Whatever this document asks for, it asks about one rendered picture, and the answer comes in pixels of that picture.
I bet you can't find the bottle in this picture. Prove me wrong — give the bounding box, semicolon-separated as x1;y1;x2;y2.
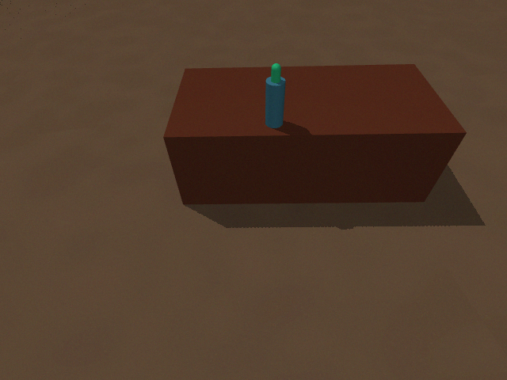
265;63;286;128

